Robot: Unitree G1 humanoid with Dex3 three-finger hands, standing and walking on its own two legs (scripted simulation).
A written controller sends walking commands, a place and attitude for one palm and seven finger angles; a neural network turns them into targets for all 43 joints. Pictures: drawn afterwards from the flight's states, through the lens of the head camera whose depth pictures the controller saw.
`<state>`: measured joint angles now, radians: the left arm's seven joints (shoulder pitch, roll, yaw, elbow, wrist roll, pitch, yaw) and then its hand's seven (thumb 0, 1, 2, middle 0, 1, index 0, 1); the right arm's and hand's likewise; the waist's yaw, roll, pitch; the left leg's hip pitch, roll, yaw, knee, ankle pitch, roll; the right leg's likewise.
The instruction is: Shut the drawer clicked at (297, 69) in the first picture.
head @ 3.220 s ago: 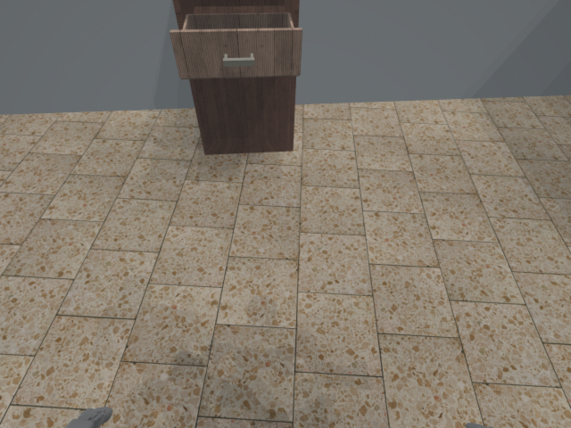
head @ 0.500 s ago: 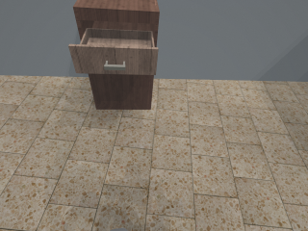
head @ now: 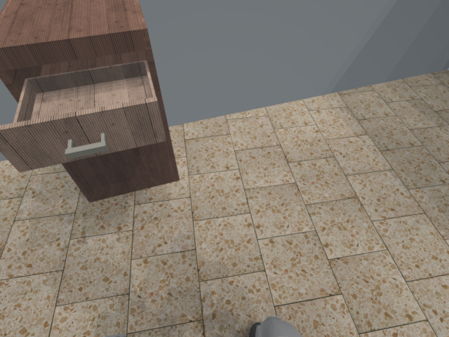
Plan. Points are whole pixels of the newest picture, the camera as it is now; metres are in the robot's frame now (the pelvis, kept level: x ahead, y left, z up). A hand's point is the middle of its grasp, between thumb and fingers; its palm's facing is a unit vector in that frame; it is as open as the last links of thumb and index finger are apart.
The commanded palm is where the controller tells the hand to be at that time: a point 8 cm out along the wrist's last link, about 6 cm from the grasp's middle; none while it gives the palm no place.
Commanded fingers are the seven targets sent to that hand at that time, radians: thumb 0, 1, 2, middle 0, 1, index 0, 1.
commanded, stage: turn to face it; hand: left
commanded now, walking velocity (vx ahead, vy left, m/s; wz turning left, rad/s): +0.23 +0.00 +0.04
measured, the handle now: (87, 144) +0.61 +0.40 -0.08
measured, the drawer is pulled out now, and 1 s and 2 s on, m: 0.30 0.30 0.30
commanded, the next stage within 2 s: take the last steps up to it in 0.66 s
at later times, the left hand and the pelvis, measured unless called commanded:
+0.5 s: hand out of the picture +0.15 +0.18 -0.18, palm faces +0.21 -0.96 -0.16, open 7.3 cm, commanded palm none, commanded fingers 0.00 0.90 0.90 -0.20 -0.30 -0.20 -0.30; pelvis +0.12 +0.00 +0.00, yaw +8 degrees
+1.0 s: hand out of the picture +0.10 +0.14 -0.15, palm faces +0.33 -0.92 -0.23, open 7.4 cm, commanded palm none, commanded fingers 0.00 0.90 0.90 -0.20 -0.30 -0.20 -0.30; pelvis +0.14 -0.03 +0.01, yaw +15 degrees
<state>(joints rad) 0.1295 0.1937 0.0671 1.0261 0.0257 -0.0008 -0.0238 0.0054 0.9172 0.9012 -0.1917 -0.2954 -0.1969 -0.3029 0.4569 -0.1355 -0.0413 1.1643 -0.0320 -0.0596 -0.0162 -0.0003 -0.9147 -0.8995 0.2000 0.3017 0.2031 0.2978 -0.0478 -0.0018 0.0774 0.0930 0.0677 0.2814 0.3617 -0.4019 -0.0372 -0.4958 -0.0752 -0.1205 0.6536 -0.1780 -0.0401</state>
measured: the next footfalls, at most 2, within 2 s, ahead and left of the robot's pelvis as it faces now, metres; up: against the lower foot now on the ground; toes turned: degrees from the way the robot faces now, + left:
right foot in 0.04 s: +0.18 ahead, -0.11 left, +0.00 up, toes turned -8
left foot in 0.46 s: +0.19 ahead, +0.10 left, +0.00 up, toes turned +15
